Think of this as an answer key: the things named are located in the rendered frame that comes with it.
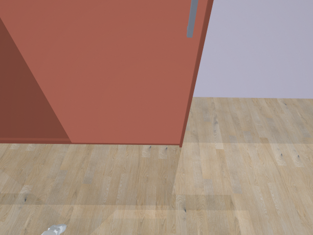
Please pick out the left robot hand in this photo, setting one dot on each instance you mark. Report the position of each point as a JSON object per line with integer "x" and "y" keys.
{"x": 55, "y": 229}

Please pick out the wardrobe door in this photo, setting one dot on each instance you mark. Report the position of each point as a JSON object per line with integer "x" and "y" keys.
{"x": 24, "y": 109}
{"x": 113, "y": 71}

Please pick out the handle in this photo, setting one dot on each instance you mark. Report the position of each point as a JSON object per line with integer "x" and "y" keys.
{"x": 192, "y": 16}

